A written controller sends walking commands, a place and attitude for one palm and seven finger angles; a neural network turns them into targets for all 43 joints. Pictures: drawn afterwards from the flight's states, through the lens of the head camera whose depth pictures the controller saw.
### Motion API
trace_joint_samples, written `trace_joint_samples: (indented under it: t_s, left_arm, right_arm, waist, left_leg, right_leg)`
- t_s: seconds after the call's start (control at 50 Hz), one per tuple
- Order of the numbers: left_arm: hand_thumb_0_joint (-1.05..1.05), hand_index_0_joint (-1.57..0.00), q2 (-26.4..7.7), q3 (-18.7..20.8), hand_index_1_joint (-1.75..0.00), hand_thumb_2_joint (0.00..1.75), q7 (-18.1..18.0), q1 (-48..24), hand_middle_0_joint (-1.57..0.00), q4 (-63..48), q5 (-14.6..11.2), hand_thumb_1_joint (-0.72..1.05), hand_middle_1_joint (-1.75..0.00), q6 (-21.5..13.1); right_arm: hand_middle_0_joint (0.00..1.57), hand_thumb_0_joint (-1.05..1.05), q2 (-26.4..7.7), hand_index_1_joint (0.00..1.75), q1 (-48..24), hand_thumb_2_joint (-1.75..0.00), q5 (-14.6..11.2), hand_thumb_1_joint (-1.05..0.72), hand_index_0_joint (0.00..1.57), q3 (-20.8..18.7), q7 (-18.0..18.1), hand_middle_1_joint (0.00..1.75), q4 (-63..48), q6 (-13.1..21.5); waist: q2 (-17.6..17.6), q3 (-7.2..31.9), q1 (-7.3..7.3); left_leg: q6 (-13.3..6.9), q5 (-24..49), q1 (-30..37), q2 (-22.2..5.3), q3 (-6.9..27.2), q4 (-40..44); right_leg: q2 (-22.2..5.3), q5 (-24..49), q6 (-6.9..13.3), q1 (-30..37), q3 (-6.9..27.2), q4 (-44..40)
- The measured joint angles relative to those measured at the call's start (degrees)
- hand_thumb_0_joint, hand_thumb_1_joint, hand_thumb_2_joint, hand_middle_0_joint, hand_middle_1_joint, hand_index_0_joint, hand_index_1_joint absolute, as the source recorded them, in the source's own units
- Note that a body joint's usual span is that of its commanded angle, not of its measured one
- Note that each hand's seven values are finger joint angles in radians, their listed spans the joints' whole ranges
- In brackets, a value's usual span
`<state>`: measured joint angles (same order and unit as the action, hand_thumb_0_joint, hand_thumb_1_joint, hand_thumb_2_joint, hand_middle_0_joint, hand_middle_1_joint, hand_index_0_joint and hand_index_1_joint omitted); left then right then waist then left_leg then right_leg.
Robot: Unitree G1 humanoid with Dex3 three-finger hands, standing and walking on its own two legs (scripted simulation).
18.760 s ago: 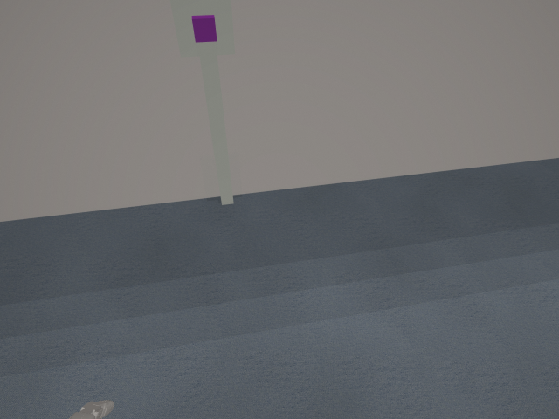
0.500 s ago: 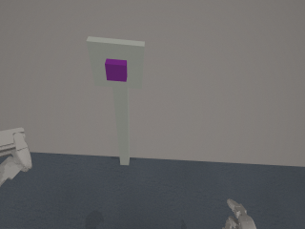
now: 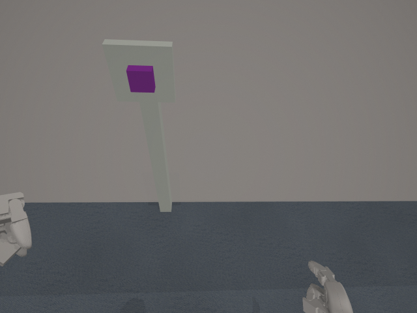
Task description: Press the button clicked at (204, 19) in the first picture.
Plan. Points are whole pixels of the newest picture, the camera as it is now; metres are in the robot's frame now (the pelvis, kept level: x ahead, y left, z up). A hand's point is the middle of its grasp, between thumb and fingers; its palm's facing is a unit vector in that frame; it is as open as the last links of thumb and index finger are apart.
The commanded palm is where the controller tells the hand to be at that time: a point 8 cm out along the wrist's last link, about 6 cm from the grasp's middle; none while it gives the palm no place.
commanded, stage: stop stepping back and stand still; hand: left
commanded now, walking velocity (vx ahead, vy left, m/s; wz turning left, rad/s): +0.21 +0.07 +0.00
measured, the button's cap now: (141, 78) +0.68 +0.25 +0.07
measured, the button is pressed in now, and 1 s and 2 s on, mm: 0 0 0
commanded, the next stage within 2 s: let the arm hang, fingers relaxed in 0.68 s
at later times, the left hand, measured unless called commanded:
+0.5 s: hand out of the picture +0.08 +0.28 +0.16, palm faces +0.48 -0.80 -0.35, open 3.1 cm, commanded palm +0.03 +0.31 +0.17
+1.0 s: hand out of the picture +0.04 +0.22 -0.14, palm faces +0.12 -0.96 -0.27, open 3.0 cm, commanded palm none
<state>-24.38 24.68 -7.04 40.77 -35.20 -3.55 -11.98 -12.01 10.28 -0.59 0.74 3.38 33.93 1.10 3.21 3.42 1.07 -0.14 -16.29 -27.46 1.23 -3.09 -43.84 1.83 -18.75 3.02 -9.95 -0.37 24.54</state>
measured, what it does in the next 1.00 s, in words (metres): steps on the spot: left foot, then left foot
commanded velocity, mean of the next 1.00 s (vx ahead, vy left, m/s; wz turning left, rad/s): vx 0.11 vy -0.04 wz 0.00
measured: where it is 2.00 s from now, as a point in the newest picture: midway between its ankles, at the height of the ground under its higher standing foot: outside the picture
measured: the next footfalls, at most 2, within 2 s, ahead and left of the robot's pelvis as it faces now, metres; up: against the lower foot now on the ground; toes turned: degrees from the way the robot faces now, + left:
left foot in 0.06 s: +0.01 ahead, +0.11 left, +0.00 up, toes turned +4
left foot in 0.54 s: -0.05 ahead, +0.16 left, +0.00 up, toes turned +9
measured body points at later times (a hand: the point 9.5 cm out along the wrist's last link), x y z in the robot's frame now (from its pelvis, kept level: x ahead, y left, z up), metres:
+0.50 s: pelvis -0.09 +0.02 +0.00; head -0.12 +0.04 +0.44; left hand +0.05 +0.32 +0.18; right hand +0.06 -0.21 -0.09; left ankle -0.08 +0.14 -0.71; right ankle -0.07 -0.08 -0.74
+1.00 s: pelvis -0.08 +0.01 -0.03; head -0.09 +0.01 +0.42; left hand +0.03 +0.27 -0.12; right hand +0.03 -0.22 -0.16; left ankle -0.08 +0.15 -0.74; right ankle -0.04 -0.08 -0.74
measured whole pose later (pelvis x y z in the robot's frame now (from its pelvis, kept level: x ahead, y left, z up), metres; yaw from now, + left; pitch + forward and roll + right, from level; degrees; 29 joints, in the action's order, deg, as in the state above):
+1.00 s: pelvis -0.08 +0.01 -0.03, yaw +6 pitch -1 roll +1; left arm -11.6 3.2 -0.7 17.7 30.4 2.1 4.5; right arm -12.8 14.4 2.4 -0.5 -1.2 45.4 -1.3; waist -0.1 0.4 -2.0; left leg 0.9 -19.2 -19.5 -2.3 -2.0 -41.2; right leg -3.4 -19.8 1.7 -22.4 -6.9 43.3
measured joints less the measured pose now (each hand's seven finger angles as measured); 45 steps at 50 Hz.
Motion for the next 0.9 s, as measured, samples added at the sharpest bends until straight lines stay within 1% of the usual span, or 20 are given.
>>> trace_joint_samples:
  t_s: [0.06,0.08,0.12,0.2,0.28,0.34,0.36,0.4,0.44,0.48,0.54,0.58,0.64,0.68,0.74,0.78,0.8,0.82,0.86,0.9]
  left_arm:
    - [0.01,-1.31,3.63,-3.82,-1.5,0.89,-1.12,-3.51,-1.3,4.05,0.78,0.89,-1.49,2.66]
    - [0.01,-1.31,4.31,-4.96,-1.5,0.89,-1.37,-4.8,-1.3,4.72,1.01,0.89,-1.49,3.28]
    - [0.01,-1.31,4.96,-6.36,-1.5,0.89,-1.78,-6.81,-1.3,5.29,1.54,0.89,-1.49,4.01]
    - [0.01,-1.31,2.6,-5.78,-1.5,0.89,-1.67,-5.35,-1.3,1.86,2.01,0.89,-1.49,3.43]
    - [0.01,-1.31,0.67,-4.29,-1.5,0.89,-1.48,-4.9,-1.3,1.24,2.09,0.89,-1.49,1.72]
    - [0.01,-1.31,0.81,-3.37,-1.5,0.89,-1.56,-5.06,-1.3,2.55,2.01,0.89,-1.49,1.09]
    - [0.01,-1.31,1.06,-3.2,-1.5,0.89,-1.6,-5.09,-1.3,2.86,1.88,0.89,-1.49,0.92]
    - [0.01,-1.31,1.87,-3.16,-1.5,0.89,-1.49,-5.48,-1.3,3.2,1.7,0.89,-1.49,0.7]
    - [0.01,-1.31,3.18,-3.8,-1.5,0.89,-1.33,-6.24,-1.3,4.3,1.79,0.89,-1.49,0.39]
    - [0.01,-1.31,4.49,-4.96,-1.5,0.89,-1.47,-7.27,-1.3,5.44,2.25,0.89,-1.49,0.67]
    - [0.01,-1.31,6.18,-6.62,-1.5,0.89,-2.01,-8.31,-1.3,5.13,2.7,0.89,-1.5,1.21]
    - [0.01,-1.31,5.72,-6.32,-1.5,0.89,-2.51,-9.29,-1.31,4.42,3.1,0.89,-1.5,1.4]
    - [0.01,-1.31,2.82,-4.28,-1.5,0.89,-2.4,-9.0,-1.31,2.59,3.31,0.89,-1.5,1.09]
    - [0.01,-1.31,0.91,-2.96,-1.5,0.89,-2.21,-7.77,-1.31,0.65,3.04,0.89,-1.49,0.79]
    - [0.01,-1.31,-0.79,-1.45,-1.5,0.89,-2.14,-5.34,-1.3,-0.89,2.71,0.89,-1.49,-0.39]
    - [0.01,-1.31,-1.6,-0.54,-1.5,0.89,-2.08,-4.31,-1.3,-0.8,2.63,0.89,-1.49,-0.91]
    - [0.01,-1.31,-1.31,-2.13,-1.5,0.89,-1.05,-6.1,-1.3,2.38,3.77,0.89,-1.5,-1.12]
    - [0.0,-1.31,-0.51,-5.36,-1.5,0.9,0.77,-9.42,-1.3,8.29,4.79,0.9,-1.49,0.1]
    - [0.0,-1.3,2.39,-11.68,-1.49,0.9,3.67,-15.74,-1.29,23.36,5.76,0.9,-1.48,5.3]
    - [0.0,-1.27,6.32,-15.63,-1.46,0.9,4.81,-20.24,-1.26,38.57,6.03,0.9,-1.46,10.47]
  right_arm:
    - [0.2,0.01,-2.29,0.3,2.15,-0.9,-0.22,-0.91,0.2,-1.06,1.03,0.3,0.19,1.32]
    - [0.2,0.01,-2.63,0.3,2.46,-0.9,-0.27,-0.91,0.2,-1.48,1.31,0.3,0.57,1.67]
    - [0.2,0.01,-2.26,0.3,2.26,-0.9,-0.43,-0.91,0.2,-1.58,1.48,0.3,1.12,1.8]
    - [0.2,0.01,-0.95,0.3,2.44,-0.9,0.13,-0.91,0.2,-0.53,0.87,0.3,-1.05,3.51]
    - [0.2,0.01,0.57,0.3,3.22,-0.9,0.6,-0.91,0.2,0.16,0.61,0.3,-1.44,4.66]
    - [0.2,0.01,1.31,0.3,4.27,-0.9,0.81,-0.91,0.2,0.2,0.69,0.3,-0.96,3.89]
    - [0.2,0.01,1.4,0.3,4.49,-0.9,0.79,-0.91,0.2,0.11,0.66,0.3,-0.56,3.51]
    - [0.2,0.01,1.34,0.3,4.63,-0.9,0.82,-0.9,0.2,0.06,0.42,0.3,0.93,2.9]
    - [0.2,0.01,0.97,0.3,5.02,-0.9,1.07,-0.9,0.2,0.13,0.34,0.3,2.57,2.56]
    - [0.2,0.01,0.66,0.3,5.87,-0.9,1.26,-0.9,0.2,0.15,0.67,0.3,3.52,2.47]
    - [0.2,0.01,-0.72,0.3,6.49,-0.9,1.6,-0.9,0.2,-0.02,1.68,0.3,2.98,3.55]
    - [0.2,0.01,-0.14,0.3,5.05,-0.9,1.82,-0.9,0.2,-0.44,2.14,0.3,3.05,4.49]
    - [0.2,0.01,2.43,0.3,4.37,-0.9,1.99,-0.91,0.2,-0.05,1.34,0.3,3.11,6.05]
    - [0.2,0.01,3.55,0.3,5.03,-0.9,1.77,-0.91,0.2,0.58,0.39,0.3,2.73,7.02]
    - [0.2,0.01,3.91,0.3,5.86,-0.9,1.51,-0.91,0.2,1.43,-0.46,0.3,1.8,7.23]
    - [0.2,0.01,3.69,0.3,5.77,-0.9,1.33,-0.9,0.2,1.54,-0.61,0.3,1.03,6.56]
    - [0.2,0.01,3.02,0.3,5.08,-0.9,1.28,-0.9,0.2,0.66,-1.48,0.3,1.98,6.51]
    - [0.2,0.01,1.98,0.3,4.26,-0.9,1.12,-0.9,0.2,-0.35,-2.37,0.3,3.5,5.46]
    - [0.2,0.01,0.03,0.3,2.92,-0.9,0.98,-0.9,0.2,-1.49,-3.6,0.3,6.85,2.27]
    - [0.2,0.01,-1.19,0.3,2.72,-0.9,1.43,-0.91,0.2,-1.84,-4.45,0.3,8.77,-0.36]
  waist:
    - [-2.17,1.22,-0.81]
    - [-2.18,1.14,-1.13]
    - [-0.34,-0.33,-0.71]
    - [0.87,-1.48,-1.73]
    - [-0.91,-0.95,-2.82]
    - [-2.93,0.16,-2.81]
    - [-3.18,0.41,-2.39]
    - [-2.21,0.28,-0.94]
    - [-1.55,0.3,-0.32]
    - [-1.2,0.99,-0.36]
    - [-2.13,0.86,-0.83]
    - [-1.1,-1.31,-1.64]
    - [0.54,-3.13,-2.7]
    - [0.34,-3.23,-3.22]
    - [-1.23,-3.01,-3.01]
    - [-1.36,-2.67,-2.31]
    - [-2.24,-2.47,-1.78]
    - [-3.63,-2.16,-1.48]
    - [-5.46,-0.97,-1.42]
    - [-6.0,-0.32,-1.82]
  left_leg:
    - [-1.36,2.31,9.25,-1.07,0.37,11.85]
    - [-1.7,0.11,10.98,-0.74,0.8,15.15]
    - [-1.96,1.76,11.89,0.42,0.26,16.54]
    - [-2.13,3.86,11.99,0.57,-0.6,16.36]
    - [-2.13,4.57,11.25,0.05,0.27,16.17]
    - [-1.67,-2.02,8.86,-0.39,1.56,12.94]
    - [-1.34,-4.45,6.84,-0.32,1.88,8.44]
    - [-0.9,-5.19,2.73,0.33,1.79,-4.26]
    - [-0.97,-4.57,1.48,-0.48,1.48,-9.55]
    - [-1.38,-5.3,3.15,-2.36,1.08,-5.59]
    - [-2.31,-7.71,9.35,-4.55,2.37,8.23]
    - [-0.89,-2.24,8.83,-3.76,2.11,7.94]
    - [0.33,0.31,10.65,-3.26,1.46,9.63]
    - [0.95,1.31,11.81,-3.73,1.89,11.69]
    - [1.75,1.01,12.0,-4.95,2.14,11.69]
    - [1.6,-1.8,10.02,-4.77,1.54,8.0]
    - [1.34,-5.02,7.8,-4.57,1.66,4.23]
    - [1.27,-8.8,5.77,-4.36,1.88,0.87]
    - [1.15,-12.49,3.76,-3.69,1.25,-2.66]
    - [0.47,-11.53,4.3,-3.25,0.6,-2.28]
  right_leg:
    - [0.3,-0.82,-0.64,-0.85,-1.87,2.18]
    - [0.02,-1.29,-0.9,-1.4,-2.54,3.4]
    - [-1.28,-0.96,-1.51,-1.67,-2.14,4.9]
    - [-1.67,-0.66,-3.06,-2.27,-1.3,6.24]
    - [-1.07,0.1,-1.7,-2.28,-2.27,5.33]
    - [-0.04,-2.32,-0.05,-2.64,-2.86,4.42]
    - [0.14,-2.0,0.78,-3.06,-2.79,4.18]
    - [-0.6,3.67,1.41,-3.58,-2.11,3.19]
    - [-1.15,5.6,0.33,-3.82,-1.93,3.46]
    - [-1.74,3.56,-0.46,-4.35,-2.91,4.33]
    - [-1.82,-1.11,-0.72,-7.21,-4.29,9.71]
    - [-2.12,-6.69,-1.35,-10.86,-2.41,18.94]
    - [-1.79,-7.77,-2.4,-15.0,-1.34,29.75]
    - [-1.83,-6.18,-3.02,-14.89,-2.66,27.59]
    - [-1.81,-3.29,-3.42,-11.01,-4.98,16.75]
    - [-2.06,-0.91,-2.21,-8.61,-4.03,9.29]
    - [-2.37,4.3,-1.24,-9.97,-4.35,9.75]
    - [-2.73,5.14,-0.74,-11.17,-5.01,11.5]
    - [-4.04,3.13,-0.64,-12.25,-5.92,13.77]
    - [-5.18,1.15,-0.97,-12.56,-6.37,15.42]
